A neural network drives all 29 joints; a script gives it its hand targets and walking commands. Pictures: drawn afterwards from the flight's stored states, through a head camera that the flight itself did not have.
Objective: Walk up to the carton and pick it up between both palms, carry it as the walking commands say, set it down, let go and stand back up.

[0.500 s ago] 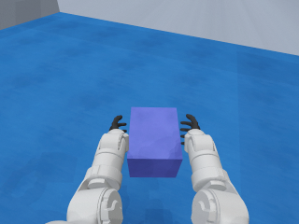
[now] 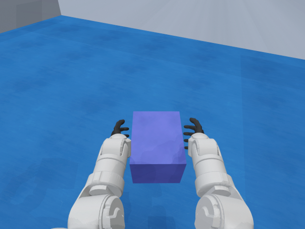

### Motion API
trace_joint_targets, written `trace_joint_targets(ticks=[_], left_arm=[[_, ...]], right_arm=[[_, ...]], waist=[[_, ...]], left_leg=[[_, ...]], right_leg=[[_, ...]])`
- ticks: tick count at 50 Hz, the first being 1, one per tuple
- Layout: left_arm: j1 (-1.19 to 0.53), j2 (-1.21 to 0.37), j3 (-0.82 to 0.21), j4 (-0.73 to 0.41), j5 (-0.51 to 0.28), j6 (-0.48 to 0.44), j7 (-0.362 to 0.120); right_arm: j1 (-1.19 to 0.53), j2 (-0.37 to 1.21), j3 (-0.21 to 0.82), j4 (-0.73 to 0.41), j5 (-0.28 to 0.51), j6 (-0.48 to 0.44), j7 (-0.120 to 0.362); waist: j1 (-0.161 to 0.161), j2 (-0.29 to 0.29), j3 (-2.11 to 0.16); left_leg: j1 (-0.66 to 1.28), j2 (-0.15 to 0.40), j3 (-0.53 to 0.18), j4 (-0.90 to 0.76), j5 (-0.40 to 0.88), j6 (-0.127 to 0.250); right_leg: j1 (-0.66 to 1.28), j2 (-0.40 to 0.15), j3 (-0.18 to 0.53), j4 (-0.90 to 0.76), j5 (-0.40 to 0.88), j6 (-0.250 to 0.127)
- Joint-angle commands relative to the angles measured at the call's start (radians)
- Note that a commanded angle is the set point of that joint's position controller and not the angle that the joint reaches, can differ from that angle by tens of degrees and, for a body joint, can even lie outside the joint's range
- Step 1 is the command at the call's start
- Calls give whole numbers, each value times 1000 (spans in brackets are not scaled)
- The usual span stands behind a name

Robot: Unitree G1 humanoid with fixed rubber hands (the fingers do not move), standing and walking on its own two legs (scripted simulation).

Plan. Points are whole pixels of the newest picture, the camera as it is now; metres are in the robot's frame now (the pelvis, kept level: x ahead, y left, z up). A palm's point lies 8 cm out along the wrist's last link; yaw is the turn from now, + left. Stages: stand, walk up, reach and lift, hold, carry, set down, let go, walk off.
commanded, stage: hold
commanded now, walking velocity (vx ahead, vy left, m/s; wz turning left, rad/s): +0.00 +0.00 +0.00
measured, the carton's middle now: (156, 146) +0.37 +0.00 -0.01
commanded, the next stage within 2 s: carry in 0.44 s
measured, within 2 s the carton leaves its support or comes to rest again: neither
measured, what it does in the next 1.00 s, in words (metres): lifts its left foot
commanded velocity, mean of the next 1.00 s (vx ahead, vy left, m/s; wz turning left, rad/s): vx -0.15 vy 0.00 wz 0.00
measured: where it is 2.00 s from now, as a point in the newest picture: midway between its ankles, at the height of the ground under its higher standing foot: outside the picture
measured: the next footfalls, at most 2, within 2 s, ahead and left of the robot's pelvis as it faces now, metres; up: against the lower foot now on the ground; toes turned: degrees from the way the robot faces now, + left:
left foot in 1.18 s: +0.00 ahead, +0.16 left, +0.00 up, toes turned +4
right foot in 1.46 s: -0.08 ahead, -0.09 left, +0.00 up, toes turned +5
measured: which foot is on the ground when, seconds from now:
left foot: down 0.00-0.92, up 0.94-1.00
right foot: down 0.00-1.00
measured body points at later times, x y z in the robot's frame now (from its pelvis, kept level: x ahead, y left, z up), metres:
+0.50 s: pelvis +0.00 +0.00 +0.00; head -0.06 +0.02 +0.45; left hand +0.33 +0.12 +0.06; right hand +0.34 -0.11 +0.07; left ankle +0.07 +0.12 -0.72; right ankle +0.06 -0.12 -0.72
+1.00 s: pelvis -0.02 -0.01 +0.00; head -0.04 -0.01 +0.45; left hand +0.30 +0.12 +0.10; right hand +0.31 -0.12 +0.10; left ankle +0.03 +0.13 -0.69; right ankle +0.06 -0.12 -0.72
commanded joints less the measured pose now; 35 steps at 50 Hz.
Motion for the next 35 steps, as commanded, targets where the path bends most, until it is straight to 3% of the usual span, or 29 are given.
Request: trace_joint_targets(ticks=[1,3,4,6,7,8,9,10,11,13,14,15,16,17,19,20,21,22,23,24,25,27,28,29,30,31,32,34,35], left_arm=[[-683,-1063,-385,-32,-225,-47,-502],[-740,-1086,-430,-81,-259,-57,-508],[-669,-1069,-404,-55,-229,-51,-504],[-664,-1073,-390,-30,-238,-54,-509],[-661,-1082,-390,-55,-221,-59,-503],[-644,-1085,-365,-3,-214,-51,-503],[-708,-1071,-380,-35,-224,-58,-511],[-797,-1074,-393,-65,-244,-68,-511],[-736,-1051,-379,-48,-218,-62,-508],[-689,-1069,-366,5,-223,-55,-505],[-770,-1061,-377,-57,-228,-64,-507],[-747,-1071,-372,-23,-231,-66,-510],[-763,-1058,-366,-29,-226,-63,-504],[-763,-1055,-367,-53,-207,-64,-500],[-693,-1059,-360,-14,-214,-64,-504],[-729,-1086,-398,-57,-229,-68,-503],[-695,-1080,-381,-18,-224,-65,-503],[-784,-1021,-472,-99,-279,-56,-488],[-759,-996,-462,-106,-264,-41,-476],[-777,-983,-478,-135,-269,-24,-468],[-762,-993,-481,-130,-268,-19,-466],[-783,-1006,-513,-186,-320,11,-451],[-852,-1000,-545,-305,-375,24,-434],[-872,-1022,-574,-337,-410,51,-431],[-814,-1000,-567,-338,-408,82,-425],[-693,-1011,-551,-317,-411,129,-426],[-769,-976,-590,-440,-449,146,-421],[-660,-957,-621,-461,-469,223,-417],[-687,-955,-654,-554,-492,252,-417]], right_arm=[[-538,1134,341,75,254,-25,392],[-501,1148,355,73,264,-27,398],[-515,1132,339,45,254,-30,388],[-583,1133,383,20,282,-34,393],[-564,1140,365,41,267,-31,392],[-535,1140,343,42,255,-25,391],[-564,1146,349,61,249,-25,387],[-549,1133,323,97,238,-29,389],[-512,1137,317,129,235,-26,393],[-580,1149,342,53,267,-40,392],[-557,1165,333,96,255,-34,389],[-621,1134,324,59,270,-41,387],[-560,1152,318,137,256,-36,393],[-511,1139,274,167,230,-31,399],[-540,1153,318,100,262,-45,394],[-569,1111,316,46,252,-53,394],[-579,1108,323,43,255,-55,397],[-592,1090,444,7,305,-30,355],[-604,1078,425,-12,301,-14,357],[-509,1073,401,44,278,10,352],[-554,1068,420,-14,290,9,353],[-639,1078,492,-116,354,38,342],[-663,1095,543,-175,397,72,330],[-673,1086,581,-232,411,94,315],[-679,1099,616,-266,435,123,305],[-643,1070,646,-343,449,158,290],[-600,1080,670,-360,467,189,288],[-483,1068,693,-381,499,262,281],[-501,1066,717,-456,534,290,281]], waist=[[-32,23,-364],[-59,9,-414],[-39,47,-360],[-31,1,-369],[-26,47,-386],[-48,-15,-344],[-40,-13,-355],[-68,24,-355],[-31,27,-325],[-30,-4,-333],[-24,16,-339],[-47,31,-309],[-29,12,-337],[-44,66,-308],[-13,30,-343],[-63,37,-383],[-26,31,-363],[-20,130,-316],[-5,180,-263],[3,178,-272],[3,214,-284],[19,153,-352],[16,31,-381],[10,35,-387],[16,-96,-418],[12,-153,-422],[11,-197,-453],[5,-77,-527],[0,-26,-545]], left_leg=[[164,-77,-12,-209,-20,18],[252,-66,-13,-196,-7,21],[216,-76,-12,-204,11,12],[224,-78,-9,-191,-6,19],[206,-78,-12,-213,-5,19],[197,-77,-5,-211,-55,26],[181,-81,-11,-198,-52,23],[181,-82,-5,-198,-71,18],[177,-74,-10,-217,-56,13],[175,-74,0,-216,-72,21],[190,-73,-5,-206,-88,21],[221,-74,1,-207,-116,21],[212,-69,-9,-199,-88,18],[220,-71,0,-217,-104,9],[195,-74,-4,-211,-45,18],[242,-74,-12,-200,-18,3],[238,-68,-16,-215,-67,7],[-35,146,-103,-285,-107,37],[-141,127,-78,-309,-266,34],[-193,132,-85,-341,-299,37],[-206,148,-102,-384,-305,43],[-239,149,-97,-351,-243,38],[-204,133,-91,-287,-183,29],[-202,118,-61,-218,-117,23],[-204,74,0,-84,-25,14],[-209,48,24,10,27,10],[-222,48,32,84,18,8],[-148,74,26,51,143,13],[-100,80,21,-21,212,14]], right_leg=[[29,-10,50,-245,-10,12],[8,-12,45,-256,-27,11],[19,-12,46,-259,3,8],[-13,-11,42,-256,-30,20],[22,-9,38,-255,-18,11],[16,-15,40,-259,-65,18],[24,-15,41,-252,-60,22],[-9,-6,39,-250,-76,7],[1,-3,29,-252,-61,11],[19,-11,43,-260,-78,12],[6,-20,54,-267,-108,11],[-57,-19,47,-273,-156,9],[-37,-20,49,-269,-130,2],[-67,-11,45,-276,-123,-6],[13,-13,39,-270,-71,13],[-15,-4,33,-262,-46,0],[-15,-1,35,-270,-94,-8],[-18,-67,37,-115,-186,-19],[-30,-54,40,-92,-215,-32],[15,-45,45,-99,-196,-54],[14,-25,14,-34,-166,-41],[99,-35,-8,-1,-33,-30],[98,-58,11,-72,-27,-38],[62,-99,56,-122,-8,-38],[89,-136,103,-174,57,-50],[103,-221,206,-248,141,-75],[151,-277,243,-217,317,-112],[167,-282,187,-90,643,-115],[124,-241,152,-51,655,-96]])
